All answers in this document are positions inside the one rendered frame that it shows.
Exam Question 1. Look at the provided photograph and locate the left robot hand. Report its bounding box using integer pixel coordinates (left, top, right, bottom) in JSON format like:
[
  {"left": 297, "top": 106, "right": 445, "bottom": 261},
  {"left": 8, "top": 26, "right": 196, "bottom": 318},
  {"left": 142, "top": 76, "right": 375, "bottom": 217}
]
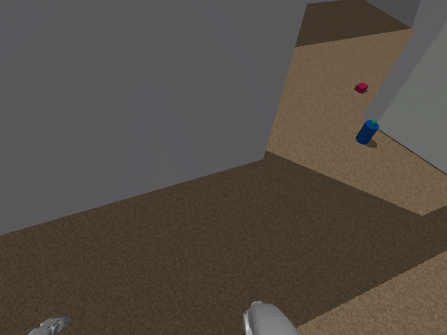
[{"left": 28, "top": 315, "right": 71, "bottom": 335}]

